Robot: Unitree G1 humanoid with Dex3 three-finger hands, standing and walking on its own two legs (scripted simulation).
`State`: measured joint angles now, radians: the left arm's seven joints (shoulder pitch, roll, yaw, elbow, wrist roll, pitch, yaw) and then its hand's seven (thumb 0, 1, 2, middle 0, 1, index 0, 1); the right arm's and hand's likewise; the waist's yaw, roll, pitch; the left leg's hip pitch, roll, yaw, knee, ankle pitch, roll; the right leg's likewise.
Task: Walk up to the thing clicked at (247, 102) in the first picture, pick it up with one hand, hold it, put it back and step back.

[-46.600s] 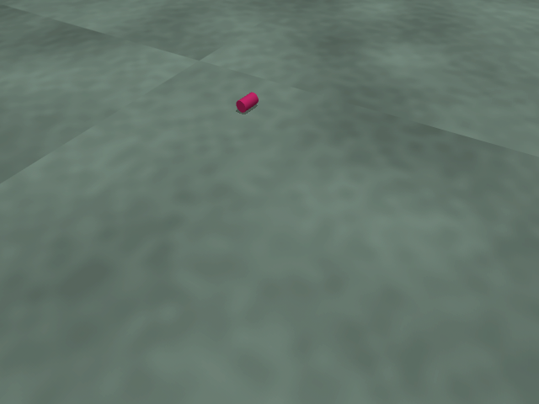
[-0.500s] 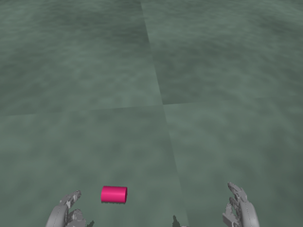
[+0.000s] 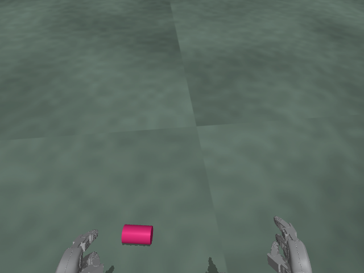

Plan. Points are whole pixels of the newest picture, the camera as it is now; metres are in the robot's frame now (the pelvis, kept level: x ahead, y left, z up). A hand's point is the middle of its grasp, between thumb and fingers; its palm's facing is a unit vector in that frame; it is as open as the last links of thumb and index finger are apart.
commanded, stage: home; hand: left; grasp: from above
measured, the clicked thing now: (137, 234) +0.43 +0.22 -0.67
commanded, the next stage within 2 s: stand in 0.78 s
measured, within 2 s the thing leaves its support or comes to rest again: neither
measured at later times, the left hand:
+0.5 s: hand (102, 267) +0.16 +0.18 -0.05, palm faces +0.05 -0.98 -0.20, open 7.4 cm
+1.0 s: hand out of the picture +0.16 +0.21 -0.08, palm faces +0.00 -0.95 -0.31, open 7.4 cm
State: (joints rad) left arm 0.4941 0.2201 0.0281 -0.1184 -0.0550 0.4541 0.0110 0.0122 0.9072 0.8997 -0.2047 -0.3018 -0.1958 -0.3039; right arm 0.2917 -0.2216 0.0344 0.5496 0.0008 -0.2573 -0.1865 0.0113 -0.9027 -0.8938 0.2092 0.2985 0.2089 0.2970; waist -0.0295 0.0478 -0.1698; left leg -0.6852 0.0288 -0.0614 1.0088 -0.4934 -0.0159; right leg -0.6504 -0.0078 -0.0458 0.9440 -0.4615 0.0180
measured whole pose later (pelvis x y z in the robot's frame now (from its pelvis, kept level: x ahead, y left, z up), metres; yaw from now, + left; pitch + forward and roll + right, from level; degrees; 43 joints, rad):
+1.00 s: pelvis -0.01 +0.00 +0.01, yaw +0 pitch +3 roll +0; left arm 0.27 0.27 0.00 0.35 0.04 0.16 0.03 0.01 0.90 0.90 -0.21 -0.30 -0.20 -0.30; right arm 0.19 -0.26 0.02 0.73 -0.09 -0.09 -0.06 0.01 -0.90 -0.89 0.21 0.30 0.21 0.30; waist 0.02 -0.01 -0.02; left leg -0.53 0.00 -0.02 0.91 -0.44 0.00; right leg -0.52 -0.03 -0.01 0.90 -0.43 0.02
